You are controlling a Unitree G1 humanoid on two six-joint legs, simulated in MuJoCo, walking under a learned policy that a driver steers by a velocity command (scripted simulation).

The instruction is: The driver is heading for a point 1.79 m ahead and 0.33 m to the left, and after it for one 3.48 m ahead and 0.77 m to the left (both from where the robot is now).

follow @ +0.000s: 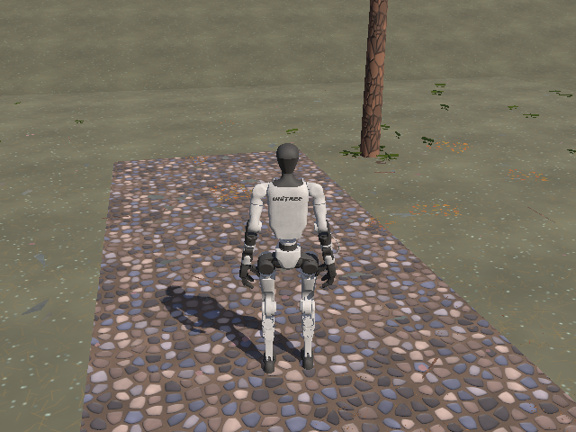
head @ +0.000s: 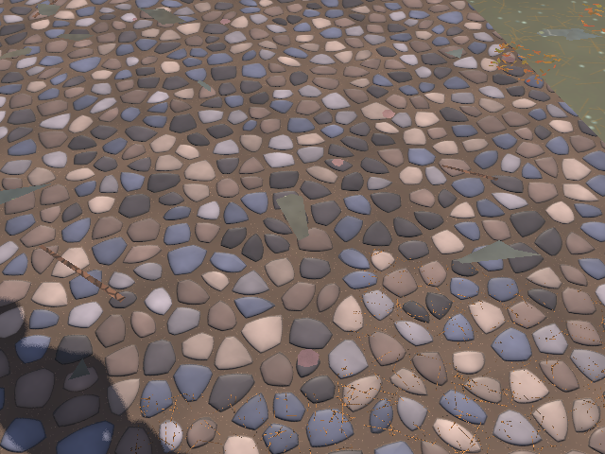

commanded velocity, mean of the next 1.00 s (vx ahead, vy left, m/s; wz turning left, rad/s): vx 0.00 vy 0.00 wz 0.00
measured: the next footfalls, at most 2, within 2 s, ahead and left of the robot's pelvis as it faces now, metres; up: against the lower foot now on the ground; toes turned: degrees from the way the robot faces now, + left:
left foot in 1.78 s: +0.46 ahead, +0.05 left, +0.00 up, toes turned +5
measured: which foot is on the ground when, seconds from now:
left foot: down 0.00-1.00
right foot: down 0.00-1.00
